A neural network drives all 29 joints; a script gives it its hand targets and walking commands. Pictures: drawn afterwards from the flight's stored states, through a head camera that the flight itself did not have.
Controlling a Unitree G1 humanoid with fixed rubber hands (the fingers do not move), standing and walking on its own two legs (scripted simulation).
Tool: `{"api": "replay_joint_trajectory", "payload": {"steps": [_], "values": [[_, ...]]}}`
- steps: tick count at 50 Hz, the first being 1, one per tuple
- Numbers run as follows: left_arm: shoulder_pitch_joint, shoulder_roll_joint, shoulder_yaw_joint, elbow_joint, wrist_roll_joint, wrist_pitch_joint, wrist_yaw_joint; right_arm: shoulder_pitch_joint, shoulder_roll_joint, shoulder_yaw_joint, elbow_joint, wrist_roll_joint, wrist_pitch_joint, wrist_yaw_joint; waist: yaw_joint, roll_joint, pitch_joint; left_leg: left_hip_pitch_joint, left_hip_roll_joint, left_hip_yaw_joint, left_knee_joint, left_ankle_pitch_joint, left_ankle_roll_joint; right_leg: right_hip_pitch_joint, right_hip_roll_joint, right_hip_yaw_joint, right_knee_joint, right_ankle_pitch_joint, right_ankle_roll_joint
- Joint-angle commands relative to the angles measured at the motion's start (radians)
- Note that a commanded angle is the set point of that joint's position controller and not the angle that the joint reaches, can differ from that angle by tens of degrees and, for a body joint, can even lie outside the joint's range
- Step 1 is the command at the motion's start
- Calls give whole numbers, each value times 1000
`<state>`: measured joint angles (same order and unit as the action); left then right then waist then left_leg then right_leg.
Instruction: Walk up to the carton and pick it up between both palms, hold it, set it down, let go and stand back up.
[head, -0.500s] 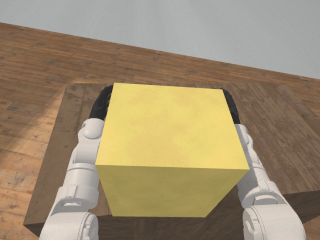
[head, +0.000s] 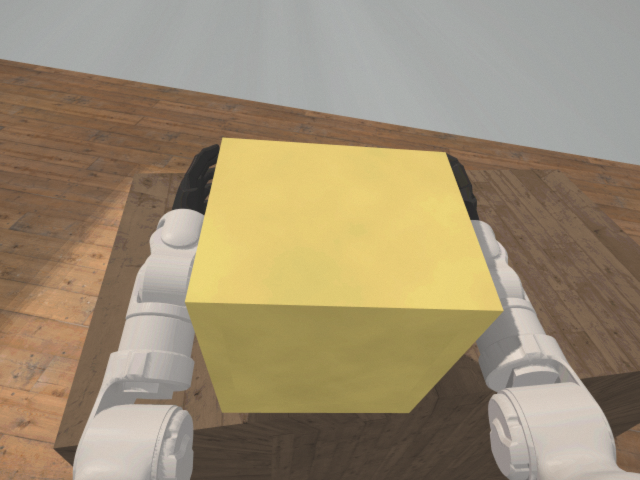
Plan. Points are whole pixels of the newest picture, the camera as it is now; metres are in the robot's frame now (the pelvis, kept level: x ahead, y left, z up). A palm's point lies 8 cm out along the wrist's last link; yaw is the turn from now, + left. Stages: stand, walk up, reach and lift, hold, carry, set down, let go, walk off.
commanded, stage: reach and lift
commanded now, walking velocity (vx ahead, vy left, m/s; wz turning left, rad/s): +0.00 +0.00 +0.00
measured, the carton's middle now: (326, 291) +0.32 +0.00 +0.11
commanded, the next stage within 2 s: hold in 1.76 s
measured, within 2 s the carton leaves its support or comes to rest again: neither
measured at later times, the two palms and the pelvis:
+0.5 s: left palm (180, 188) +0.37 +0.17 +0.21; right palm (467, 187) +0.39 -0.16 +0.22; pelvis +0.01 -0.01 +0.00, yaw +1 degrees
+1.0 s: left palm (170, 156) +0.37 +0.17 +0.25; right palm (485, 146) +0.38 -0.16 +0.28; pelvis +0.01 +0.00 +0.00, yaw -1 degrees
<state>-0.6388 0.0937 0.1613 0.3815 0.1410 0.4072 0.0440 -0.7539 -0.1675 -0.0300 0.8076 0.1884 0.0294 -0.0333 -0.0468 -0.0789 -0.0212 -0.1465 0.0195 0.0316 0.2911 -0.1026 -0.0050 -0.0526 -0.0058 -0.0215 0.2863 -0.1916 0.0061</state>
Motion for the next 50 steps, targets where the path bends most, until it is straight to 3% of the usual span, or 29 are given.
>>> {"api": "replay_joint_trajectory", "payload": {"steps": [1,15,26,40,50], "values": [[-664,-628,-390,-261,-69,20,-93,-676,582,274,-291,34,37,45,-7,108,-441,355,-33,-19,48,281,-13,-89,50,-38,-47,230,42],[-625,-553,-350,-386,-56,178,-149,-677,570,343,-416,131,191,-19,-34,94,-365,330,-56,-13,44,290,-21,1,55,-35,-30,326,70],[-677,-518,-344,-425,-81,254,-170,-724,603,379,-466,193,296,-48,-33,86,-350,304,-62,-9,36,248,-14,11,51,-21,-29,345,81],[-810,-480,-322,-407,-133,358,-162,-840,620,374,-431,286,447,-61,-20,96,-376,260,-54,-5,33,177,-14,-12,61,5,-27,296,78],[-906,-466,-282,-316,-150,392,-162,-925,591,321,-324,324,522,-49,-10,116,-371,206,-41,-15,26,127,-28,-37,69,20,-29,253,59]]}}
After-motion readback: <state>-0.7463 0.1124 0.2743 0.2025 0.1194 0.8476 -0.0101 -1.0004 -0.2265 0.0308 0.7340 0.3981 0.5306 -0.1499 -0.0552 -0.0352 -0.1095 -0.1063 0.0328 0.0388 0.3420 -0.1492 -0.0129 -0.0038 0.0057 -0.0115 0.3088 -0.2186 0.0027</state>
